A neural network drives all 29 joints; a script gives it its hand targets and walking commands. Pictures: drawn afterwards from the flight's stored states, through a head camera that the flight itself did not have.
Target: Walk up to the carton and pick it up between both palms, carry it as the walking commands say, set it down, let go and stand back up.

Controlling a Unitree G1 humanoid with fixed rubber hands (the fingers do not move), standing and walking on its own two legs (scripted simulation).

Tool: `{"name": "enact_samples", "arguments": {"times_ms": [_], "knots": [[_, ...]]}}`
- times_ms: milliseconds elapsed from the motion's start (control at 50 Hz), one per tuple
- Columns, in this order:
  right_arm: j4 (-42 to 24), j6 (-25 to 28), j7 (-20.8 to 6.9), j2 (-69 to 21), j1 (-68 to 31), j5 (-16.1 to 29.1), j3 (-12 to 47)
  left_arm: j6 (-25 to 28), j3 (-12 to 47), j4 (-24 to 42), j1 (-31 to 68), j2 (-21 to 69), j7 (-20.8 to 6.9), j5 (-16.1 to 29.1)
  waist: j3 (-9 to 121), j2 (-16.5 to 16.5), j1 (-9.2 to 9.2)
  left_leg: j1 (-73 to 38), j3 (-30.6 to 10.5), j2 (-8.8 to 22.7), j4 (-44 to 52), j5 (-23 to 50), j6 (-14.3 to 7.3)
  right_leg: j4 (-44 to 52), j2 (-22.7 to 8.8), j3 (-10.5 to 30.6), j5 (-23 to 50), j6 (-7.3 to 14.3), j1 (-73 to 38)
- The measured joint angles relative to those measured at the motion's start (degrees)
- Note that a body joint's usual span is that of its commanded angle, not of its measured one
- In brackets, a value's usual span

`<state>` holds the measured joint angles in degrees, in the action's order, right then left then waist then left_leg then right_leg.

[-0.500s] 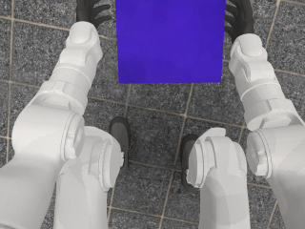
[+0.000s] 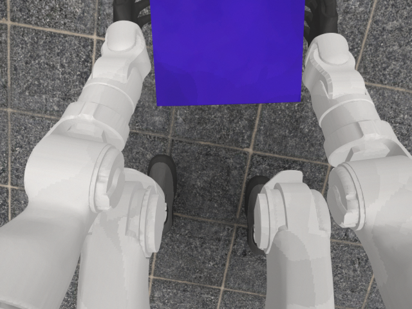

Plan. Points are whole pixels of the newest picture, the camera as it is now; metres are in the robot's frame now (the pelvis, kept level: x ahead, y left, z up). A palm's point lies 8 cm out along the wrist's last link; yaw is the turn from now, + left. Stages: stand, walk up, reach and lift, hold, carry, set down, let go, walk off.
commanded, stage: reach and lift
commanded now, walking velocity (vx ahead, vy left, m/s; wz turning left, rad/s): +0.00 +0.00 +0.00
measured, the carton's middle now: (223, 45) +0.52 +0.00 -0.25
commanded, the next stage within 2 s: none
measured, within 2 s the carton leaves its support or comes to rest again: leaves its support in 0.16 s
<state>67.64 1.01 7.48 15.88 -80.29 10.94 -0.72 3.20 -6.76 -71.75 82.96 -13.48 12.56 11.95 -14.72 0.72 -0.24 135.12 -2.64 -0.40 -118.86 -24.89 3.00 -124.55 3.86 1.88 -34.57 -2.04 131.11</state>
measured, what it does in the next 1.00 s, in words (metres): stands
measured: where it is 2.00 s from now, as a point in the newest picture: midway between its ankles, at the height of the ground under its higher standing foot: (209, 216)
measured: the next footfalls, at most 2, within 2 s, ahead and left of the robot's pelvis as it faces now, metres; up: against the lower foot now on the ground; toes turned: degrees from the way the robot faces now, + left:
none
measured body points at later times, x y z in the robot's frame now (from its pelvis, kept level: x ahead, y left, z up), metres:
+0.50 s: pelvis +0.01 +0.00 -0.02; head +0.35 -0.02 +0.28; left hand +0.55 +0.15 -0.15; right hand +0.53 -0.14 -0.19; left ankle +0.14 +0.14 -0.34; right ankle +0.10 -0.12 -0.34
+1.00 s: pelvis +0.01 +0.01 +0.02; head +0.33 +0.00 +0.33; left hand +0.55 +0.16 -0.09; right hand +0.54 -0.13 -0.11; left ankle +0.14 +0.14 -0.34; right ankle +0.10 -0.12 -0.34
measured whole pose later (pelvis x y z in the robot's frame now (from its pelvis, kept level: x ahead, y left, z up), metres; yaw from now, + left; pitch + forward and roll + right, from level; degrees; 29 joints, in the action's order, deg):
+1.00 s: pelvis +0.01 +0.01 +0.02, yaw -2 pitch +45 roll -1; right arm 50.8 -15.1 4.3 9.6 -69.8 -2.0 -13.4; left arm -12.6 -23.6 -45.6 69.6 -4.1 10.4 -2.8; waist -0.3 0.2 -2.2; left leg 134.5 -4.4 -3.7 -117.0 -27.0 4.3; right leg -121.2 5.2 2.8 -35.2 -3.4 130.6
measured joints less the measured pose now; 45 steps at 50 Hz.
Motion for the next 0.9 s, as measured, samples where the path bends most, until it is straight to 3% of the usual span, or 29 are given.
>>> {"name": "enact_samples", "arguments": {"times_ms": [160,320,520,760,900], "knots": [[-0.54,-4.93,-1.95,-0.93,0.31,-5.38,-4.98,-4.13,-5.51,0.77,-0.65,1.14,-0.93,-5.8,1.7,-0.57,-0.8,0.39,-0.38,0.05,-2.38,-1.34,0.27,-2.28,0.53,-0.19,-1.08,0.24,0.56],[-5.13,-6.86,-2.57,-2.78,4.49,-8.48,-7.51,-5.96,-8.02,3.99,-2.73,1.62,-2.36,-7.18,3.43,0.56,-1.39,0.97,-0.72,-0.55,-3.84,-2.03,0.67,-3.72,0.43,-0.32,-2.05,0.3,0.89],[-10.39,-10.43,-0.71,-2.86,8.58,-7.49,-6.32,-7.46,-9.25,9.23,-4.89,4.1,-1.4,-7.08,5.17,1.01,-2.27,0.48,-1.3,-1.7,-4.05,-2.32,1.51,-3.55,1.2,0.13,-1.64,-0.34,0.72],[-12.41,-14.07,-2.53,-3.89,7.2,-10.39,-9.65,-11.34,-15.84,18.88,-9.75,7.55,-1.6,-12.3,9.53,-0.46,-2.28,0.06,-2.0,-2.77,-1.35,-2.06,1.83,-0.07,2.28,0.65,-0.09,-1.17,0.82],[-14.89,-15.53,-2.97,-5.36,8.81,-11.86,-11.46,-14.48,-16.38,23.93,-12.27,8.63,-1.98,-14.38,12.38,-0.91,-2.22,-0.06,-1.97,-2.93,0.63,-2.0,1.58,2.11,1.9,0.71,-0.16,-1.2,0.39]]}}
